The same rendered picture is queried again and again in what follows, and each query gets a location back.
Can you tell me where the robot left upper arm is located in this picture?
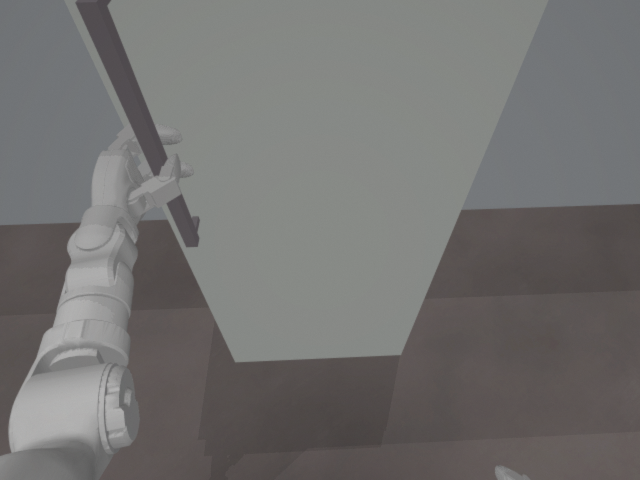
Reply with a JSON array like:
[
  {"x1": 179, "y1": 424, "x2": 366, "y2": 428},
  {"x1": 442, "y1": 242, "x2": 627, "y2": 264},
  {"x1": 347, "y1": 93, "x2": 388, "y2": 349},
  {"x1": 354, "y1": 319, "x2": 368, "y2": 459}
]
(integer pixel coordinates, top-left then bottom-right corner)
[{"x1": 0, "y1": 362, "x2": 140, "y2": 480}]

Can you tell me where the fridge door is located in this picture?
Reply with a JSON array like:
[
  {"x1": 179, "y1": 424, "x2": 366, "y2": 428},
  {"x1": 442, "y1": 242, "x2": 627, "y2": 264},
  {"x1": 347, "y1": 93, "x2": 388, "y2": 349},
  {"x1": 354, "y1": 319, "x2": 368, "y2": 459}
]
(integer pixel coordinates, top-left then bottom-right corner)
[{"x1": 64, "y1": 0, "x2": 548, "y2": 362}]

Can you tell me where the robot left hand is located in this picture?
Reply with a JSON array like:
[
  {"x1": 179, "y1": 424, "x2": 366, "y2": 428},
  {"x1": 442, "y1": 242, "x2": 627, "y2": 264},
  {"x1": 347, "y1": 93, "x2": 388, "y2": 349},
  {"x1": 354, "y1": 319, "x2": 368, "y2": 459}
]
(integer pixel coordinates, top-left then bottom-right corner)
[{"x1": 91, "y1": 123, "x2": 194, "y2": 226}]

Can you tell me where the left robot forearm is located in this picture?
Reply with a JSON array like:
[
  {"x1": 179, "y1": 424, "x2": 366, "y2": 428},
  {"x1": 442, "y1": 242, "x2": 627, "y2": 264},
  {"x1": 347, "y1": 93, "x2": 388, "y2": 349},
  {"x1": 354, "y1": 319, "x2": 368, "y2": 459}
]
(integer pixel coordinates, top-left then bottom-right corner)
[{"x1": 8, "y1": 205, "x2": 139, "y2": 453}]

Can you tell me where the handle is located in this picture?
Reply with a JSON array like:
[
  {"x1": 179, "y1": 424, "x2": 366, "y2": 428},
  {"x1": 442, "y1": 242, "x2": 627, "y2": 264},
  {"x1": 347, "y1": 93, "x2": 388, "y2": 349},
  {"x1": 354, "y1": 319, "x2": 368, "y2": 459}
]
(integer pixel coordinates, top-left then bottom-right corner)
[{"x1": 75, "y1": 0, "x2": 200, "y2": 247}]

